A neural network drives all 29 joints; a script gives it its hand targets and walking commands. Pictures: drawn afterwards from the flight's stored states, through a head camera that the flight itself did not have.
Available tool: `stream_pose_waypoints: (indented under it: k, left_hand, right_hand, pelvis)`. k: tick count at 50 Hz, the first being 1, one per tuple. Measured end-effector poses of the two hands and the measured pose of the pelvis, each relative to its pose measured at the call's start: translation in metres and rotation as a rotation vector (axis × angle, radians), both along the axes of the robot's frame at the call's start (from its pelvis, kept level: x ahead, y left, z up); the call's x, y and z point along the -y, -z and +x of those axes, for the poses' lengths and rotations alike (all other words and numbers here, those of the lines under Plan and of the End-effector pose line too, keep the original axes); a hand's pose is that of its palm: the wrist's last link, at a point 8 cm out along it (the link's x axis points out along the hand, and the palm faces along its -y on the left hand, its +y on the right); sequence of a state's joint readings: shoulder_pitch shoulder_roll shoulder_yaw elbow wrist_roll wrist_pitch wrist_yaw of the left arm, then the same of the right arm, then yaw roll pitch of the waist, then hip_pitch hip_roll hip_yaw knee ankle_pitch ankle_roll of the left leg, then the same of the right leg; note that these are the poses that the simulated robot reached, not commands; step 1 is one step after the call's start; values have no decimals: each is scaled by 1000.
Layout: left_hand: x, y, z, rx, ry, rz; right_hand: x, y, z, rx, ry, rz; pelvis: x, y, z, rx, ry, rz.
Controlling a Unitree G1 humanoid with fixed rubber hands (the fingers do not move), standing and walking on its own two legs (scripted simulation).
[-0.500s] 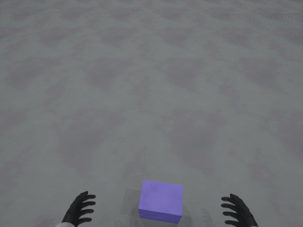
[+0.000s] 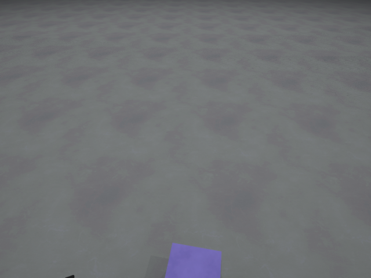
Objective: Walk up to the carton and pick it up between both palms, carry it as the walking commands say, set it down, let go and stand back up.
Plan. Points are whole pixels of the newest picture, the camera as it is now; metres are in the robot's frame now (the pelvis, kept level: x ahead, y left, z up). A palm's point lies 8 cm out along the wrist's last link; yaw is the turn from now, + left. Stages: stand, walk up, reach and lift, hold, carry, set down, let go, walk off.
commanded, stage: stand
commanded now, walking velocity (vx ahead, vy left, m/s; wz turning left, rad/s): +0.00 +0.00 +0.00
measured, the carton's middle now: (193, 273) +0.39 -0.02 -0.67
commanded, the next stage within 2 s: none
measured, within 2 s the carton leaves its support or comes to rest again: neither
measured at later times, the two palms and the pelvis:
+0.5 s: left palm out of the picture +0.05 +0.29 -0.11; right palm out of the picture +0.05 -0.28 -0.10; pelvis -0.02 +0.00 +0.01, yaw +0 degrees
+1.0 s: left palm out of the picture +0.03 +0.31 -0.11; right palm out of the picture +0.03 -0.28 -0.10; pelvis -0.03 +0.02 +0.01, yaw +0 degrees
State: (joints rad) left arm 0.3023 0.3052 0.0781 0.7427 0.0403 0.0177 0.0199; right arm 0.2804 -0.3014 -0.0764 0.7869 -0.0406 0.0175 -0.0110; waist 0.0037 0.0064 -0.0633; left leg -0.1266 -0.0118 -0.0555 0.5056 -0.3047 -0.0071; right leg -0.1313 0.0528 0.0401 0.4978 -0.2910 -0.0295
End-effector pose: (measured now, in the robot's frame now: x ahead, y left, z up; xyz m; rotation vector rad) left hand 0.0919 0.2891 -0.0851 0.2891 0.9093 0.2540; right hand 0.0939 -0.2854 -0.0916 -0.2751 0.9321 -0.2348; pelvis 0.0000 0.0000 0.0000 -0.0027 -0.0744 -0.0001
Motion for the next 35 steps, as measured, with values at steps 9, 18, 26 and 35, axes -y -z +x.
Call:
stream_pose_waypoints:
  k: [9, 18, 26, 35]
  left_hand:
    - [-2, 8, -24, -56, -23, -13]
    - [3, 19, -38, -116, -18, -48]
    - [-3, 22, -46, -152, -17, -51]
    - [-14, 22, -52, -179, -16, -39]
  right_hand:
    - [5, 6, -23, -75, -12, -15]
    - [-2, 11, -37, -124, -25, -8]
    - [-3, 12, -49, -159, -22, -15]
    - [-2, 12, -60, -184, -10, -25]
  pelvis:
    - [2, -3, -5, -3, -7, -2]
    - [-1, -4, -12, 1, -5, -2]
    - [-5, -6, -18, 4, -1, -1]
    - [-10, -7, -25, 11, 2, 0]
